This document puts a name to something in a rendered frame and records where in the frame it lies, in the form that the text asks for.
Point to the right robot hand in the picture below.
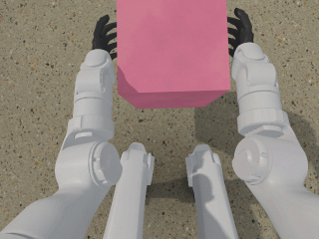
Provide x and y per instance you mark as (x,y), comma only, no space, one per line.
(242,33)

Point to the robot right forearm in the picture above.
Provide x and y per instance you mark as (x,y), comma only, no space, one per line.
(258,95)

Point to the robot left forearm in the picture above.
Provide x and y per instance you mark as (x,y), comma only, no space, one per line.
(93,101)

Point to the robot left upper arm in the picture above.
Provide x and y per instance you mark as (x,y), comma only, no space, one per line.
(85,173)

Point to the right robot thigh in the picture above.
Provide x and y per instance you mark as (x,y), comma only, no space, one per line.
(214,217)

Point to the robot left shin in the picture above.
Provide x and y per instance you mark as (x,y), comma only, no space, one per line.
(134,145)

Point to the carton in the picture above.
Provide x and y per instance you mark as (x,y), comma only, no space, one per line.
(172,53)

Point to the robot right upper arm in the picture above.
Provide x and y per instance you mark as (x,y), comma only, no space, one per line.
(274,170)

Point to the left robot hand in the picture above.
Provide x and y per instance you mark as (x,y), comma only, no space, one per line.
(101,39)

